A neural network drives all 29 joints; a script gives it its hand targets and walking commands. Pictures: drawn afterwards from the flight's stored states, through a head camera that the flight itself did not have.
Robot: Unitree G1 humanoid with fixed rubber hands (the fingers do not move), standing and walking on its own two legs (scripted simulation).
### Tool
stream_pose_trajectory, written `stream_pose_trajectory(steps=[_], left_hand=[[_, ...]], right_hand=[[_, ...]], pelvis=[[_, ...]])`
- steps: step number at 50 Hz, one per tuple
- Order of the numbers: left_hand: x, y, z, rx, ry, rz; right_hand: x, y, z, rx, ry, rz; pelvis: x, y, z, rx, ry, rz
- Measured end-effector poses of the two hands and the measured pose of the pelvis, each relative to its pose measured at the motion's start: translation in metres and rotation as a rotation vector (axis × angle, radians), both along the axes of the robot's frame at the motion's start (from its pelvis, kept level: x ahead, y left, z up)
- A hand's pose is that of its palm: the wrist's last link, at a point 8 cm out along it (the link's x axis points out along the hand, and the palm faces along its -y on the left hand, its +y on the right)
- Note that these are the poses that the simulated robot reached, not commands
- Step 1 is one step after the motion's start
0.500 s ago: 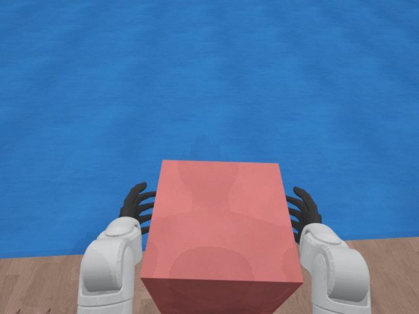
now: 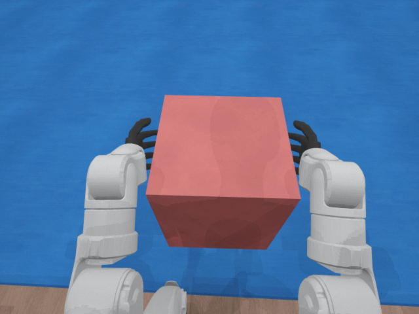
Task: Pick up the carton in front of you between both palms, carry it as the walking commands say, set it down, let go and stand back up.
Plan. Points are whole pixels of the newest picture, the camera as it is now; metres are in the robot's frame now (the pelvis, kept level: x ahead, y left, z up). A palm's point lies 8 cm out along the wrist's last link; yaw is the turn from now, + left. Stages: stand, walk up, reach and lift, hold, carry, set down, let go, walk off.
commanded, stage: carry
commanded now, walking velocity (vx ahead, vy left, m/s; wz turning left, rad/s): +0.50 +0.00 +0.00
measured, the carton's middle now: (219, 178) +0.37 +0.02 +0.03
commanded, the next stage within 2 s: none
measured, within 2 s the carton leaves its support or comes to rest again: neither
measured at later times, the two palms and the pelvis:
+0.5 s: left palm (179, 55) +0.71 +0.14 +0.09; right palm (296, 60) +0.69 -0.16 +0.10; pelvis +0.34 +0.02 -0.02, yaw +1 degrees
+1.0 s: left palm (181, 18) +1.05 +0.19 +0.03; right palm (264, 19) +1.05 -0.11 +0.03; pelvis +0.68 +0.03 -0.07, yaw -1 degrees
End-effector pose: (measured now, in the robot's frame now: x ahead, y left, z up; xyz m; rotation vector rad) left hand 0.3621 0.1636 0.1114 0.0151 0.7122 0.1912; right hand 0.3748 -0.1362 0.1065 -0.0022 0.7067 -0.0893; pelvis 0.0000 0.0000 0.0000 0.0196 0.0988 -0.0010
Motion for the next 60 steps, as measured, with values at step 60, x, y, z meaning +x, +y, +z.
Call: stream_pose_trajectory(steps=[60], left_hand=[[0.802, -0.002, -0.072, -0.089, 0.015, -0.12]], right_hand=[[0.754, 0.002, -0.061, 0.023, 0.01, -0.186]], pelvis=[[0.796, 0.048, -0.043, -0.066, 0.023, -0.032]])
